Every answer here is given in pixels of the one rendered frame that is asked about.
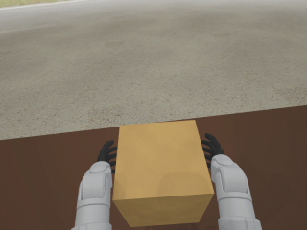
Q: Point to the right robot forearm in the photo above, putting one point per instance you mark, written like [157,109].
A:
[233,195]

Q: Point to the right robot hand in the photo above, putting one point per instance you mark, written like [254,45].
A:
[215,148]

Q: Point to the left robot forearm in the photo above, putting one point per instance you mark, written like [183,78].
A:
[94,198]

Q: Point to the left robot hand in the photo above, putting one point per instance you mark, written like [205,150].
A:
[104,154]

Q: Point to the carton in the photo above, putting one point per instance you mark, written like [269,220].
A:
[161,176]

